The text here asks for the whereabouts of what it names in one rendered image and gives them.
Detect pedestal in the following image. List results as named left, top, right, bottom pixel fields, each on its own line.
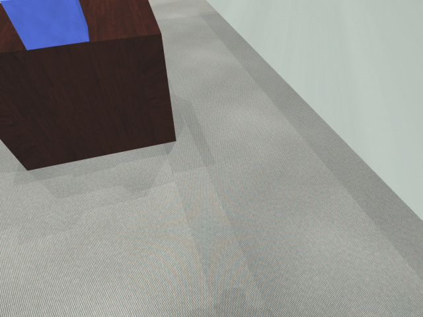
left=0, top=0, right=176, bottom=171

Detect carton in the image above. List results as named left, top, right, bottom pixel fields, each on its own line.
left=0, top=0, right=89, bottom=50

